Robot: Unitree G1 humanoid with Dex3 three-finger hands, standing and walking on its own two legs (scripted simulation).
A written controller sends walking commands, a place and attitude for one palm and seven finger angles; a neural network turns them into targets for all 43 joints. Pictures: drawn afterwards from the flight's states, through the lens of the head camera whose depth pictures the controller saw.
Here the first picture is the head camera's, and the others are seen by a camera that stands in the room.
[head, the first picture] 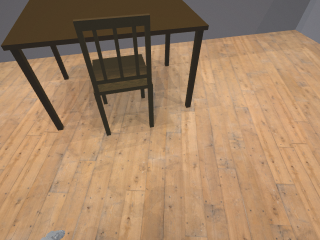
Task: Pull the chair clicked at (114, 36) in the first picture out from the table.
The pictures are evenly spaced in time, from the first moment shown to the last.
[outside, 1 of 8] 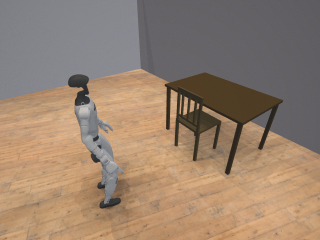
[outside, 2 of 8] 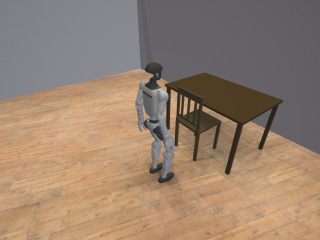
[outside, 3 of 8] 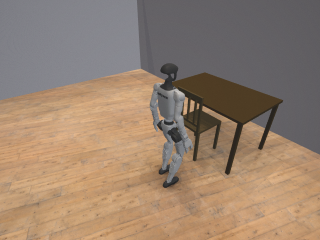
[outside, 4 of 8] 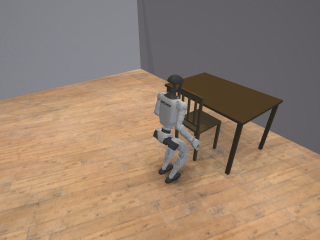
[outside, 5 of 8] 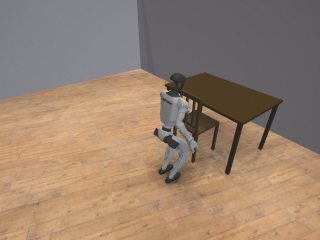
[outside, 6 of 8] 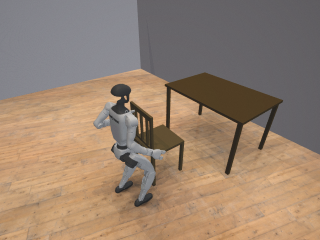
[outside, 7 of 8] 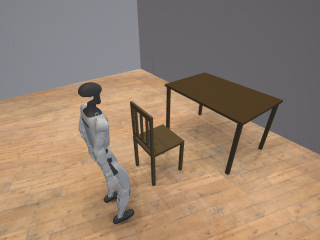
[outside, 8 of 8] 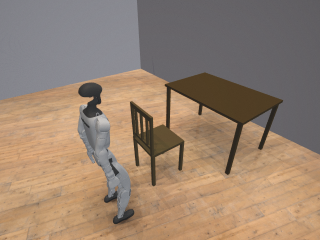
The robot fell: no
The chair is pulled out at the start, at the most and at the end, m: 0.00 0.63 0.63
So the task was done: yes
